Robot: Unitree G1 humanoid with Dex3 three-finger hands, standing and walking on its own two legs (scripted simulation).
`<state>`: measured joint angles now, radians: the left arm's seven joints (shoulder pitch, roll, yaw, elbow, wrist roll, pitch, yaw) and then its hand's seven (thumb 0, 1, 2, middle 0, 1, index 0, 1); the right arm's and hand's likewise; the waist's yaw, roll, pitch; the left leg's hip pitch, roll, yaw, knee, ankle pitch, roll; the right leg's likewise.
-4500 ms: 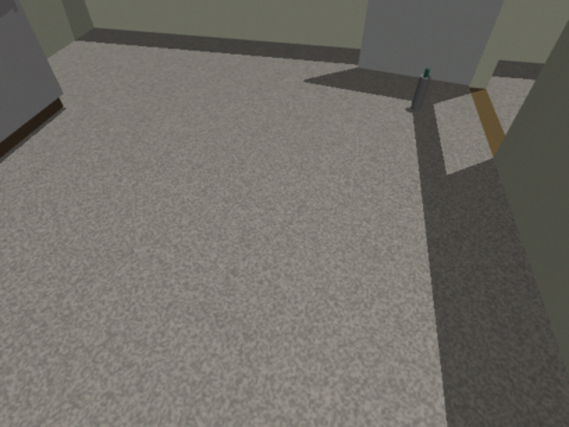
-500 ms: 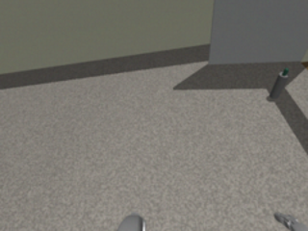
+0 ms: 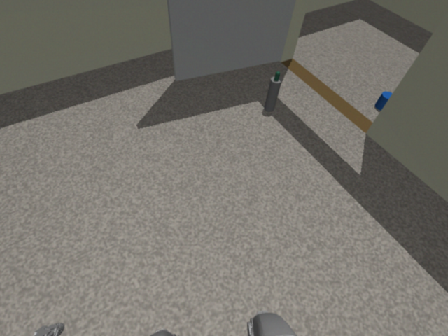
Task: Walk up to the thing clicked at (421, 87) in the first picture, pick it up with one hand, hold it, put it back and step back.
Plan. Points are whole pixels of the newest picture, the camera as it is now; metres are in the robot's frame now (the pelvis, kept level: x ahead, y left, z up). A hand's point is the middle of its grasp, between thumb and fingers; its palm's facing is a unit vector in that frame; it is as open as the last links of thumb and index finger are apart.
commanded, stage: walk up
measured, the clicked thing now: (273, 91) +1.47 -0.39 -0.61
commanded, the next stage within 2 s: stand in 1.38 s
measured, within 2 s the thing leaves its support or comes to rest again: neither
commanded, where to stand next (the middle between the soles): +0.10 -0.06 m, yaw -23 degrees
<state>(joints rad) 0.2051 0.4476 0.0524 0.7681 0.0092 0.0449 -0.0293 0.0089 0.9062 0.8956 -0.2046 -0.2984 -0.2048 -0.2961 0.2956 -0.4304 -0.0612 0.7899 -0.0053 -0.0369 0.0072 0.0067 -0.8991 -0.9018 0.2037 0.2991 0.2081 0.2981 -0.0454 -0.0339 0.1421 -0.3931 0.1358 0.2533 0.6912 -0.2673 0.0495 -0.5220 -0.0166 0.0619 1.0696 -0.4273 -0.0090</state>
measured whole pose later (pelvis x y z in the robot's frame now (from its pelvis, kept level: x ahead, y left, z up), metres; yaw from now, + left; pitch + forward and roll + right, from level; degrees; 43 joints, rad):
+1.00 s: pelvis +0.04 -0.06 +0.01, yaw -24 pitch -2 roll +1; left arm 0.12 0.37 0.00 1.03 0.00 -0.05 0.02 0.01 0.90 0.90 -0.21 -0.30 -0.21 -0.30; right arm 0.12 -0.39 -0.01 1.02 0.01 0.00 0.02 0.01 -0.90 -0.90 0.20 0.30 0.20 0.30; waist -0.01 0.03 0.08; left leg -0.28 0.07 0.08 0.62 -0.30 -0.04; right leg -0.30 0.02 0.07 0.67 -0.34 -0.01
